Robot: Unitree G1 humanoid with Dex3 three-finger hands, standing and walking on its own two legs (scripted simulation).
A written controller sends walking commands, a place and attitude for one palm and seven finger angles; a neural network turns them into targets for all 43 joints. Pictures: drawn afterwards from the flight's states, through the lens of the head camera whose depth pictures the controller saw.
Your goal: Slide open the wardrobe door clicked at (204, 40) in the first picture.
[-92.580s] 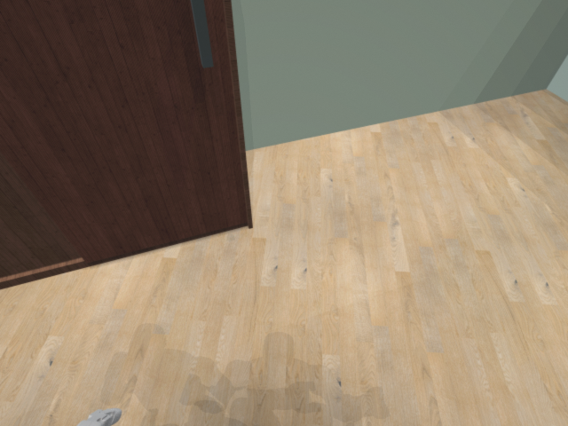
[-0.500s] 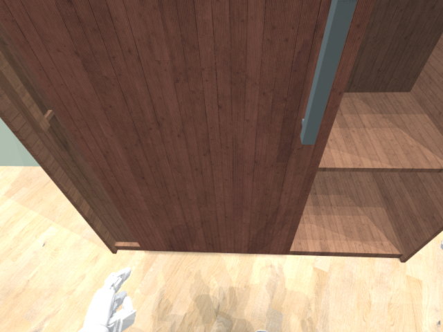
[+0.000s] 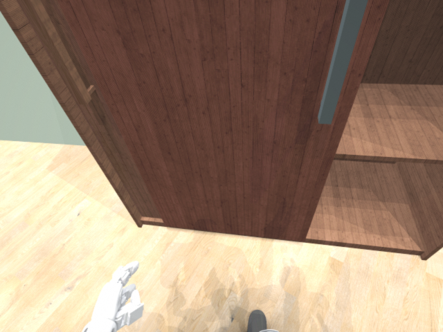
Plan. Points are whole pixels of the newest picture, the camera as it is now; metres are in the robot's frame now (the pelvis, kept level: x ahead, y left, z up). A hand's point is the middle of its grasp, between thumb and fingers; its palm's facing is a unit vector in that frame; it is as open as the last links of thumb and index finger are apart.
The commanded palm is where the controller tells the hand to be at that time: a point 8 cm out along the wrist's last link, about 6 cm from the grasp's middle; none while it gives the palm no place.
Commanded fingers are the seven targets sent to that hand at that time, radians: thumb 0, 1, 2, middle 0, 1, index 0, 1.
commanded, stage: stop stepping back and stand still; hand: right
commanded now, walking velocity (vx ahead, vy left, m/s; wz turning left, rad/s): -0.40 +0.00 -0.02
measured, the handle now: (338, 56) +0.60 -0.21 +0.19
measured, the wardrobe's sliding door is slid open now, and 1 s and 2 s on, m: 0.51 0.51 0.51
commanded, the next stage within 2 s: let the arm hang, fingers relaxed in 1.32 s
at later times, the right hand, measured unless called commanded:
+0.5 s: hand out of the picture +0.14 -0.30 +0.17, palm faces +0.37 +0.81 -0.45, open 7.4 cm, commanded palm +0.09 -0.33 +0.19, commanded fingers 0.00 -0.90 -0.90 0.20 0.30 0.20 0.30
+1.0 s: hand out of the picture +0.18 -0.30 +0.16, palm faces +0.40 +0.80 -0.44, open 7.4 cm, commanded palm +0.13 -0.33 +0.19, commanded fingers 0.00 -0.90 -0.90 0.20 0.30 0.20 0.30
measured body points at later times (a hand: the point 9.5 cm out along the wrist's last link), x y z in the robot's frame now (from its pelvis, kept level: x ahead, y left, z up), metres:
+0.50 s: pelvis -0.06 -0.04 +0.01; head -0.07 -0.06 +0.46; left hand +0.07 +0.19 -0.08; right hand +0.11 -0.34 +0.19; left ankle -0.07 +0.06 -0.73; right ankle +0.02 -0.12 -0.73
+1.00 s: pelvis -0.02 -0.04 +0.01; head -0.02 -0.04 +0.46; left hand +0.13 +0.19 -0.08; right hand +0.15 -0.34 +0.18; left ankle -0.05 +0.06 -0.73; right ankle +0.01 -0.13 -0.73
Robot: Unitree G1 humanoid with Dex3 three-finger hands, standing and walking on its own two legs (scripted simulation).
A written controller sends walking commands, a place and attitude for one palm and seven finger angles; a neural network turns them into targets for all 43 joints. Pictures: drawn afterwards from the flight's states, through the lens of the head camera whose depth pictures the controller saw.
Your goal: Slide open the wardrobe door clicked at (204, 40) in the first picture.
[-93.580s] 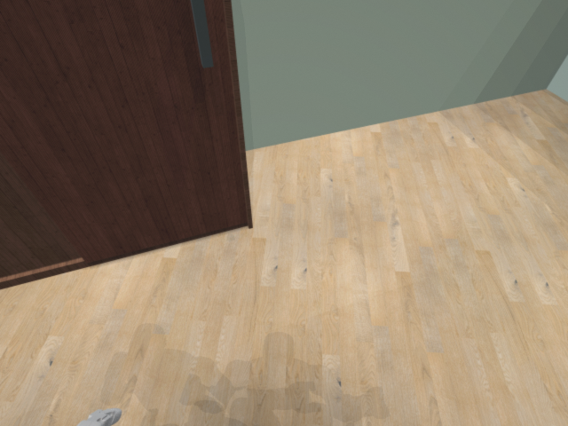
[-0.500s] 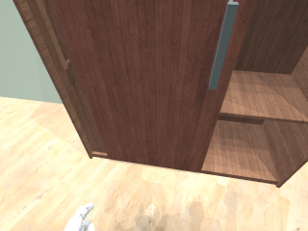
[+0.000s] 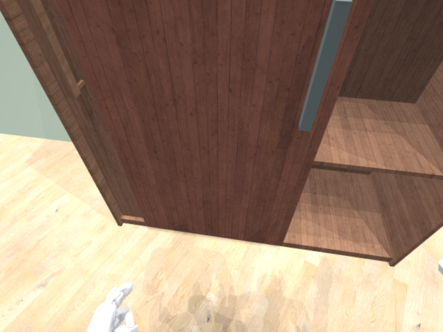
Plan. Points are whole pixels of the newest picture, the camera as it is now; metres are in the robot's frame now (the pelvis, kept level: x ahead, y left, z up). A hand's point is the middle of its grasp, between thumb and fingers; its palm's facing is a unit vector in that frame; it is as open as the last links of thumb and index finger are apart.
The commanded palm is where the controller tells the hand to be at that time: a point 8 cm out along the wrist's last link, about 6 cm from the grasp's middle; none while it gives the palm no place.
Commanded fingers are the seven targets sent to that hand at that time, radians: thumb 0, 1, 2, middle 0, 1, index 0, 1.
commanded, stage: stop stepping back and stand still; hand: right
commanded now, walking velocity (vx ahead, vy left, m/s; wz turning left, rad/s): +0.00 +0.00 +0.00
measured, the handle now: (319, 69) +0.62 -0.19 +0.18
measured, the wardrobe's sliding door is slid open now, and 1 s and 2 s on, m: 0.51 0.51 0.51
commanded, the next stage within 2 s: let the arm hang, fingers relaxed in 0.32 s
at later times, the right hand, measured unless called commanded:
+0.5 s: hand (398, 272) +0.22 -0.26 +0.06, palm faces +0.26 +0.85 -0.47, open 7.4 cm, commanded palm none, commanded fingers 0.00 -0.90 -0.90 0.20 0.30 0.20 0.30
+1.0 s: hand out of the picture -0.06 -0.20 -0.17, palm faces +0.03 +0.97 -0.23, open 7.3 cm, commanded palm none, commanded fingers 0.00 -0.90 -0.90 0.20 0.30 0.20 0.30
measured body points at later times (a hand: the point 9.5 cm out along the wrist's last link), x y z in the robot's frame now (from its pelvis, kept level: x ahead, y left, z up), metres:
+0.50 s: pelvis +0.00 +0.00 -0.01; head +0.00 +0.02 +0.44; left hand +0.17 +0.25 -0.10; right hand +0.20 -0.30 +0.09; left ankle -0.03 +0.10 -0.74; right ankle +0.02 -0.09 -0.74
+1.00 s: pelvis -0.02 +0.00 +0.00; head +0.00 +0.00 +0.45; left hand -0.01 +0.26 -0.15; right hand -0.06 -0.25 -0.15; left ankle -0.03 +0.10 -0.74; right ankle +0.02 -0.09 -0.74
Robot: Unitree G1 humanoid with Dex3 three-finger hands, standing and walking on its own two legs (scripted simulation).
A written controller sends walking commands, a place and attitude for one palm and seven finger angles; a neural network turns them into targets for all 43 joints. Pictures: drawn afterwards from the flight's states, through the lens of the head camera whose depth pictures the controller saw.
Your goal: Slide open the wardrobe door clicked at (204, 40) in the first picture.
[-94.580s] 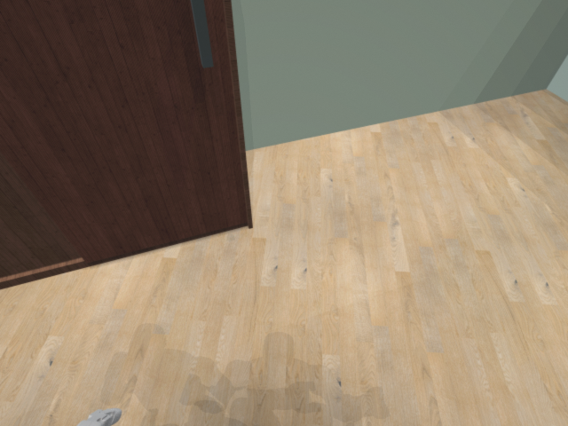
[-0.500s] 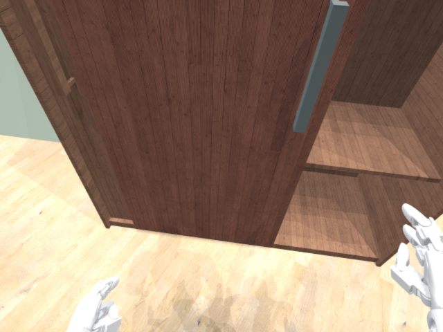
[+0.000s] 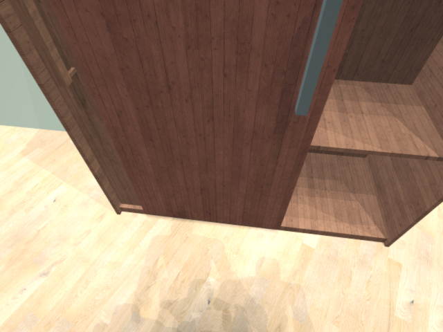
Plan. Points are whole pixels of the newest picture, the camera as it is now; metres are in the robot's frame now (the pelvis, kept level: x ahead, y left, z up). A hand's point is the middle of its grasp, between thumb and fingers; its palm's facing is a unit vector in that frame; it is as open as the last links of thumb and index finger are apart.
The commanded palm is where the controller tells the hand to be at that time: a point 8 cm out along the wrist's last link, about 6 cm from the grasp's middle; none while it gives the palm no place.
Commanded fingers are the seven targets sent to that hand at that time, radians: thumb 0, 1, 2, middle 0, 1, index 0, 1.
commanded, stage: let the arm hang, fingers relaxed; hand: right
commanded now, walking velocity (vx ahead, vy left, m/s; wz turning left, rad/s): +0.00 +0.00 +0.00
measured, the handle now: (315, 52) +0.64 -0.17 +0.18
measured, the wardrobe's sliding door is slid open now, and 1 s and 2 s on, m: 0.51 0.51 0.51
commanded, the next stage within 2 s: look to check the result in 0.52 s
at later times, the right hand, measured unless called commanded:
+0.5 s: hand out of the picture +0.10 -0.22 -0.16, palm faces -0.05 +0.96 -0.27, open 7.4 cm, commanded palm none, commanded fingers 0.00 -0.90 -0.90 0.20 0.30 0.20 0.30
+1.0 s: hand out of the picture +0.10 -0.23 -0.16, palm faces -0.05 +0.95 -0.31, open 7.4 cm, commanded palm none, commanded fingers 0.00 -0.90 -0.90 0.20 0.30 0.20 0.30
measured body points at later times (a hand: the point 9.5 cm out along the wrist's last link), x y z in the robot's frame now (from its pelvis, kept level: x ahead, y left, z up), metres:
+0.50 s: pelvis +0.01 +0.00 +0.00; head +0.02 -0.01 +0.45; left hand +0.07 +0.28 -0.13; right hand +0.10 -0.27 -0.14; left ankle -0.01 +0.09 -0.74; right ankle +0.05 -0.10 -0.74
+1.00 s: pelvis +0.04 +0.01 +0.01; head +0.06 +0.01 +0.46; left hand +0.11 +0.29 -0.13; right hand +0.11 -0.28 -0.13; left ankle -0.01 +0.09 -0.74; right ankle +0.05 -0.10 -0.74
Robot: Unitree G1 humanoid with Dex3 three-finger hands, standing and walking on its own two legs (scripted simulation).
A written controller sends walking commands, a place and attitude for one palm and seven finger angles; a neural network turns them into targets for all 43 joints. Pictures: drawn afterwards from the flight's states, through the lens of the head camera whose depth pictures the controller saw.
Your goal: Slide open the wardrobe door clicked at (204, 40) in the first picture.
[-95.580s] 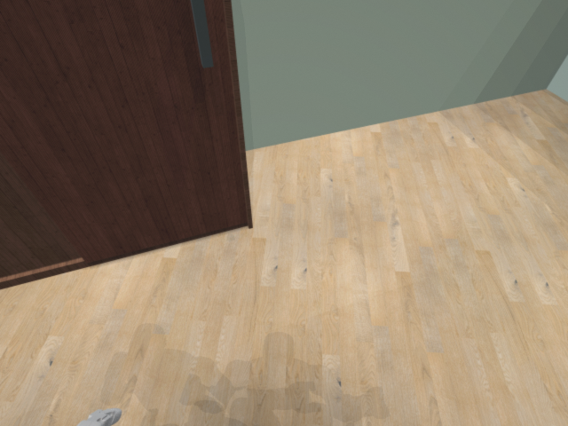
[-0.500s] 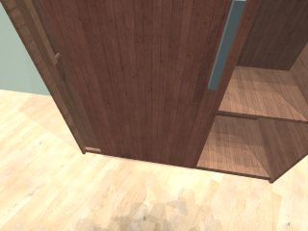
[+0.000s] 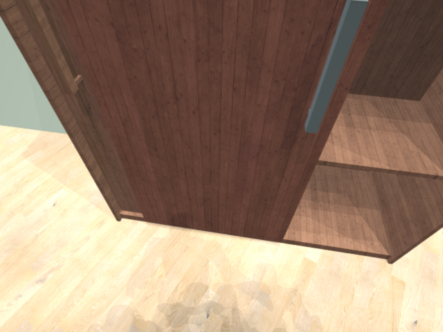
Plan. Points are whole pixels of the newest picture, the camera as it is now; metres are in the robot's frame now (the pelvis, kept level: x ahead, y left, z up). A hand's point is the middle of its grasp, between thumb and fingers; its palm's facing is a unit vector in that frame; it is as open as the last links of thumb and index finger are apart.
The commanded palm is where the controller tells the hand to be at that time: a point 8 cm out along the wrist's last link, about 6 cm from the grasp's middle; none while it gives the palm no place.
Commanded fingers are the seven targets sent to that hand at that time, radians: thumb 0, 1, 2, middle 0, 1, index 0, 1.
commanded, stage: look to check the result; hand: right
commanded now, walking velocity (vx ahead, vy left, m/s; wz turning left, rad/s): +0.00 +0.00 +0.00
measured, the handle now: (328, 70) +0.60 -0.18 +0.18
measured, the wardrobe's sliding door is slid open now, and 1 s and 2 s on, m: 0.51 0.51 0.51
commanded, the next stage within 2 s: stand and wait in 0.14 s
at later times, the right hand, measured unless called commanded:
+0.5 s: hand out of the picture +0.08 -0.21 -0.16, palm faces -0.04 +0.95 -0.30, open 7.4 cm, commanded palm none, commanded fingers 0.00 -0.90 -0.90 0.20 0.30 0.20 0.30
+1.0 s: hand out of the picture +0.08 -0.22 -0.16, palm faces -0.04 +0.95 -0.31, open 7.4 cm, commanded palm none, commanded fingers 0.00 -0.90 -0.90 0.20 0.30 0.20 0.30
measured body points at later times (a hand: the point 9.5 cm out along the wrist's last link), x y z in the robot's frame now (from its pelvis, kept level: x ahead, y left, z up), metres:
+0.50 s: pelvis +0.01 +0.01 +0.00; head +0.03 +0.02 +0.45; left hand +0.07 +0.30 -0.14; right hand +0.08 -0.26 -0.14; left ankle -0.05 +0.09 -0.75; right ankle +0.01 -0.10 -0.75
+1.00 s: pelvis +0.00 +0.02 +0.00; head +0.01 +0.02 +0.45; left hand +0.06 +0.30 -0.14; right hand +0.08 -0.26 -0.14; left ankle -0.05 +0.09 -0.75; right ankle +0.01 -0.10 -0.75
